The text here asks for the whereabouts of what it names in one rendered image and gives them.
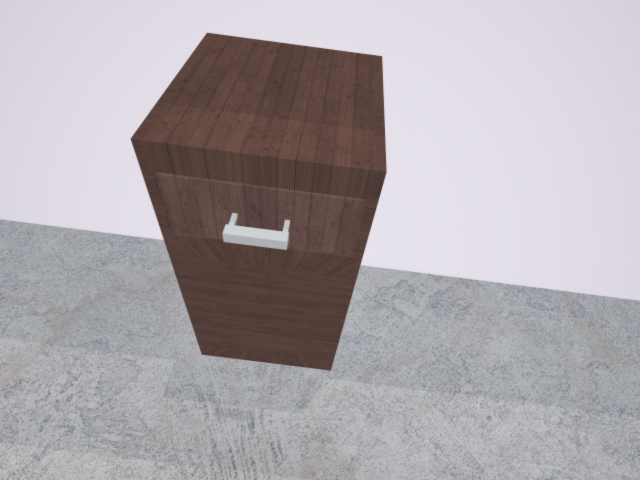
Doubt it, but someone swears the cabinet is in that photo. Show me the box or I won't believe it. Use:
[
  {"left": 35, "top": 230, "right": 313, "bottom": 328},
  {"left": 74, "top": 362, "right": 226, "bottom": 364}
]
[{"left": 131, "top": 33, "right": 387, "bottom": 371}]

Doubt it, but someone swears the handle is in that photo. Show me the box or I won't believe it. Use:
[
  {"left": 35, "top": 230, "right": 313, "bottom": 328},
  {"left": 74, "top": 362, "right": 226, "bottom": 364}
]
[{"left": 222, "top": 213, "right": 290, "bottom": 250}]

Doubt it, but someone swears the drawer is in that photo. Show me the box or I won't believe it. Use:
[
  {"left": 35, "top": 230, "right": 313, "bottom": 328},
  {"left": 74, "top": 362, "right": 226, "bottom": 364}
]
[{"left": 156, "top": 172, "right": 364, "bottom": 256}]

